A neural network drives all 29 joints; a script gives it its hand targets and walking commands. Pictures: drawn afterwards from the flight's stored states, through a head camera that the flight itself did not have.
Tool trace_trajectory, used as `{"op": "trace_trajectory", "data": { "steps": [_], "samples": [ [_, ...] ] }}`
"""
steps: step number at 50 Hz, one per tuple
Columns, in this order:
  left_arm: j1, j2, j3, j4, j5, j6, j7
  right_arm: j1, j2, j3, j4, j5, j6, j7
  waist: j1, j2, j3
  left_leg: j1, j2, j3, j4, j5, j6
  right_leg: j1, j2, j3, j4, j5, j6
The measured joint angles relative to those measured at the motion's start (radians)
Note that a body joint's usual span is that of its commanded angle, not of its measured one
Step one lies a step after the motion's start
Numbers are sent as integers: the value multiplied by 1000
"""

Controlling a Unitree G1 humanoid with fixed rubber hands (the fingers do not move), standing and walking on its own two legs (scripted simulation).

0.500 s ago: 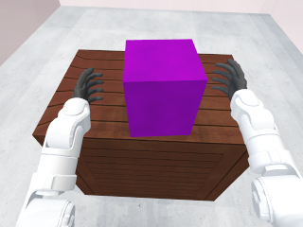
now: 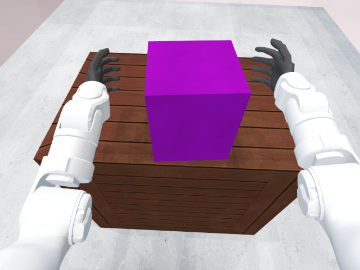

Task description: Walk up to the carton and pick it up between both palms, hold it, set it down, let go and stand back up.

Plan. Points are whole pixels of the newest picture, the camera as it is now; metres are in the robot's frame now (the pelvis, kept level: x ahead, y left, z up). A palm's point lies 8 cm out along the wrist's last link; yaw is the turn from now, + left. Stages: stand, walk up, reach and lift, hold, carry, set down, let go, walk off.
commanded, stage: reach and lift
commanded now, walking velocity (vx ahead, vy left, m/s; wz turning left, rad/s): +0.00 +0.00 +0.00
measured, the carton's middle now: (190, 104) +0.53 -0.03 +0.05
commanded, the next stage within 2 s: none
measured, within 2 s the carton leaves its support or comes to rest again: neither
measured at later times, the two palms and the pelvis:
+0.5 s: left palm (108, 106) +0.47 +0.17 +0.11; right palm (273, 111) +0.47 -0.22 +0.10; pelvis -0.01 +0.00 -0.01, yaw +0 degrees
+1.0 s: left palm (112, 126) +0.45 +0.16 +0.06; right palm (272, 112) +0.46 -0.22 +0.10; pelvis -0.02 +0.00 -0.01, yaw +0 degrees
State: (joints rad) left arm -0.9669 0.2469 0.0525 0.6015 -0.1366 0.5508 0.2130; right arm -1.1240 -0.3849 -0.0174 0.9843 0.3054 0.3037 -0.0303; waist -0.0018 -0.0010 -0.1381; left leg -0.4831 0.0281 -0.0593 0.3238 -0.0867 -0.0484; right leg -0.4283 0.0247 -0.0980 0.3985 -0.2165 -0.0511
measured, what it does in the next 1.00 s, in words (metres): stands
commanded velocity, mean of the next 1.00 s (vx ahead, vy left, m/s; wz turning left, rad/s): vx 0.00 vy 0.00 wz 0.00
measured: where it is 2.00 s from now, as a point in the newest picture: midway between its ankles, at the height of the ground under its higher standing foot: outside the picture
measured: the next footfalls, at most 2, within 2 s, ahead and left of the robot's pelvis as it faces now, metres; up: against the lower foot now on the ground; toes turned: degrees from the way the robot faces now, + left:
none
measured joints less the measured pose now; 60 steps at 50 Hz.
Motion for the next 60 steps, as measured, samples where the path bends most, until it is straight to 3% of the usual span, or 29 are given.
{"op": "trace_trajectory", "data": {
  "steps": [13, 22, 25, 32, 39, 46, 52, 56, 60],
  "samples": [
    [-38, 4, 33, 175, 0, -127, -28, 14, 0, 6, 50, 0, -90, 2, 0, 0, -12, -72, 1, 0, 0, 7, -1, -78, 0, 0, 11, 9, 0],
    [-36, -10, 42, 183, 0, -261, -32, 87, 0, 6, 46, 0, -212, 34, 0, -1, -60, -202, 2, 0, 0, 39, -2, -220, 0, 0, 34, 31, 0],
    [-36, -25, 42, 230, 0, -316, -48, 108, 0, 6, 53, 0, -239, 45, 0, 3, -63, -225, 5, 0, 0, 48, -3, -236, 3, 0, 21, 35, 0],
    [-32, -62, 61, 467, 0, -465, -80, 159, 0, 6, 63, 0, -309, 43, 0, 6, -63, -238, 7, 0, 2, 55, -3, -254, 5, 0, 31, 44, 0],
    [-30, -63, 61, 483, 0, -607, -68, 108, 4, 6, 76, 0, -339, 49, 0, 6, -96, -278, 8, 0, 20, 56, -3, -295, 5, 0, 50, 44, 0],
    [-48, -63, 61, 560, 0, -627, -63, 41, 14, 6, 197, 0, -333, 59, 0, 1, -118, -279, 8, 0, 20, 54, -3, -296, 5, 0, 50, 41, 0],
    [-49, -65, 61, 603, 0, -647, -64, 51, 32, 6, 224, -2, -335, 60, 0, -7, -117, -280, 8, 0, 20, 50, -3, -296, 5, 0, 47, 39, 0],
    [-49, -87, 73, 603, 13, -687, -83, 57, 83, -12, 224, -47, -355, 61, 0, -7, -117, -282, 7, 0, 20, 47, -3, -295, 5, 0, 42, 39, 0],
    [-49, -149, 145, 604, 103, -708, -99, 61, 158, -104, 214, -152, -395, 47, 0, -7, -117, -282, 7, 0, 20, 44, -3, -291, 5, 0, 35, 39, 0]
  ]
}}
